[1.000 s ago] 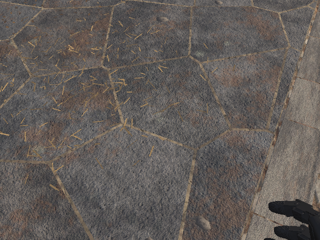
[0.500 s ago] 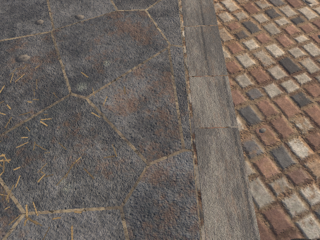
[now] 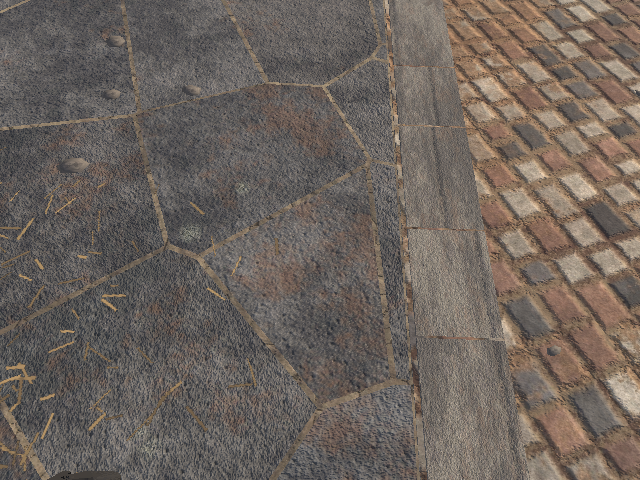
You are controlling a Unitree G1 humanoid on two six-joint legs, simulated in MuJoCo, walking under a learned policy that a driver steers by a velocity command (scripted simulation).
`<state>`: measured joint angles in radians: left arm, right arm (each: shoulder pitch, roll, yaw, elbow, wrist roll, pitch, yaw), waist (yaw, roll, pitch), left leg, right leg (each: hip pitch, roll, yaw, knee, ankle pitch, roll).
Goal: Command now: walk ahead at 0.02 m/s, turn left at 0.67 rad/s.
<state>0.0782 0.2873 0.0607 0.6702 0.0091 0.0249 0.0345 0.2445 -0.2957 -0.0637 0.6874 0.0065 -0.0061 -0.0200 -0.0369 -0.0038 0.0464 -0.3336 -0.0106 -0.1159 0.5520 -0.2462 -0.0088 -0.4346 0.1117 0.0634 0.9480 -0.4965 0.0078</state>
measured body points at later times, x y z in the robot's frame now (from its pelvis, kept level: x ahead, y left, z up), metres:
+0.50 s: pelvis +0.01 -0.02 +0.01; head +0.05 -0.01 +0.46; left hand +0.02 +0.29 -0.09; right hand +0.28 -0.20 -0.09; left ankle -0.04 +0.13 -0.67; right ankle +0.03 -0.12 -0.73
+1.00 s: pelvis +0.00 +0.02 +0.00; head +0.04 +0.03 +0.45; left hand +0.00 +0.33 -0.11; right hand +0.27 -0.15 -0.09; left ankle -0.05 +0.12 -0.73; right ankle +0.04 -0.10 -0.70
